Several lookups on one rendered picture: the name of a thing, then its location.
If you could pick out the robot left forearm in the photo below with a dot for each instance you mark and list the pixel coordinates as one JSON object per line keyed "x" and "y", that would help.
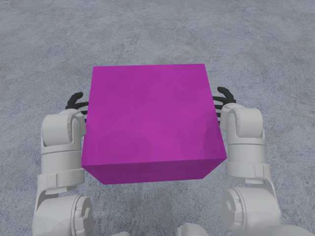
{"x": 61, "y": 165}

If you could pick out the robot right forearm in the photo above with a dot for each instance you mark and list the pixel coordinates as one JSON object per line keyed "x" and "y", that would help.
{"x": 246, "y": 146}

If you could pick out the robot right hand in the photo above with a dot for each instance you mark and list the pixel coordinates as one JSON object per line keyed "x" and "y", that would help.
{"x": 229, "y": 99}

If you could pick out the right robot upper arm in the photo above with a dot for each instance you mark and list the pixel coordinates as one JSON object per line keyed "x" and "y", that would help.
{"x": 251, "y": 211}

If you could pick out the carton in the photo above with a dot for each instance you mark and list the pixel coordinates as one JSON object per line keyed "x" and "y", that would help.
{"x": 149, "y": 123}

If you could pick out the left robot upper arm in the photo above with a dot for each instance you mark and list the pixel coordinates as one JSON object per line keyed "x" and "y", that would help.
{"x": 64, "y": 216}

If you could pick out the right robot thigh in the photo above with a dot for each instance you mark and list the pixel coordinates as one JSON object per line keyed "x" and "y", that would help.
{"x": 191, "y": 229}

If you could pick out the robot left hand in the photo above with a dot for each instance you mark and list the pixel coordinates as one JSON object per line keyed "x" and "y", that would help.
{"x": 71, "y": 103}

